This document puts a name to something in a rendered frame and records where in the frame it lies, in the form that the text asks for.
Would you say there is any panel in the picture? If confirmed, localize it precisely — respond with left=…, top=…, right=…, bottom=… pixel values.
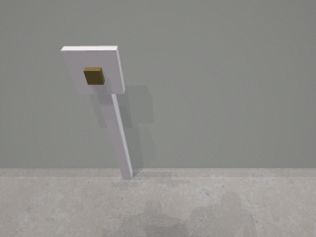
left=61, top=45, right=133, bottom=180

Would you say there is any button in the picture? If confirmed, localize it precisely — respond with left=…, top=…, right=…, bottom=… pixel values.
left=83, top=67, right=105, bottom=85

